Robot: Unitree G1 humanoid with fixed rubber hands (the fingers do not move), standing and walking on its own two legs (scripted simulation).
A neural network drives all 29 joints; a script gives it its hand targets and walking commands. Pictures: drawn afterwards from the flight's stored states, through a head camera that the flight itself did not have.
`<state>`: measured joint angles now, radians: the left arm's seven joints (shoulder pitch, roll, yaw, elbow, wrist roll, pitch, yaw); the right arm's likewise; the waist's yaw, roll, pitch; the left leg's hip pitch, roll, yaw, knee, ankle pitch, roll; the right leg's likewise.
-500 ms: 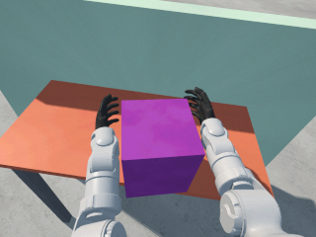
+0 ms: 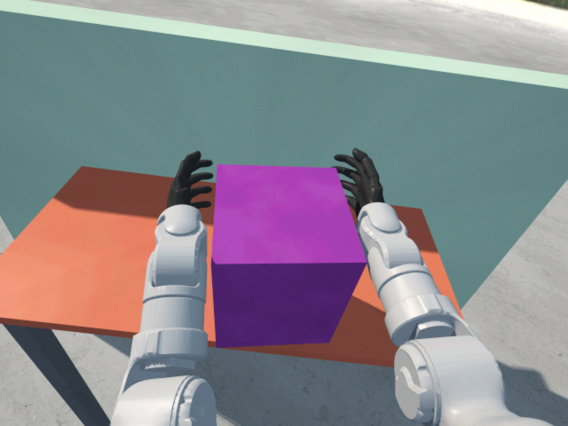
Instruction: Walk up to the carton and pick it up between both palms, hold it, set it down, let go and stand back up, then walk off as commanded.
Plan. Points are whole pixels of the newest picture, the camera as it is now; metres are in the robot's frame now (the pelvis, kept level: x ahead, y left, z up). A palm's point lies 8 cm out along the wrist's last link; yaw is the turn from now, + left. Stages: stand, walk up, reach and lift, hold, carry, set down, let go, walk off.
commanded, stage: reach and lift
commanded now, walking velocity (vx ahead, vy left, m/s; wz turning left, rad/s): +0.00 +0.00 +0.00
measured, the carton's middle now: (276, 258) +0.35 +0.02 +0.09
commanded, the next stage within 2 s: hold in 1.98 s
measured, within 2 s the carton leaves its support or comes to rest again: neither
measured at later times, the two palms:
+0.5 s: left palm (187, 192) +0.36 +0.15 +0.19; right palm (385, 194) +0.38 -0.12 +0.20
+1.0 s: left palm (188, 167) +0.36 +0.14 +0.23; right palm (401, 174) +0.36 -0.12 +0.25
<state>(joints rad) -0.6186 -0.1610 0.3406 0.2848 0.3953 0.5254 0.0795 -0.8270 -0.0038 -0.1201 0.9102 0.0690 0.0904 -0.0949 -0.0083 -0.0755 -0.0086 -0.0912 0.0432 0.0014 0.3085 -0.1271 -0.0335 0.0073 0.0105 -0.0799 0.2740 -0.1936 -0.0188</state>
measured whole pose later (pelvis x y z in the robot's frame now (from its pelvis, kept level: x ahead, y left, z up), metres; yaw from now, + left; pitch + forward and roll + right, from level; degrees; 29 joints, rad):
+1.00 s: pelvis -0.01 +0.02 +0.00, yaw -1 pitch -9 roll +0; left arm -0.75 -0.08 0.35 0.23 0.39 0.74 -0.03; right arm -0.91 -0.03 -0.05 0.74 0.22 0.32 -0.20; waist -0.10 -0.07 -0.01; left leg -0.03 0.02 0.02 0.31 -0.12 -0.01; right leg 0.06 -0.01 -0.06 0.28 -0.19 0.00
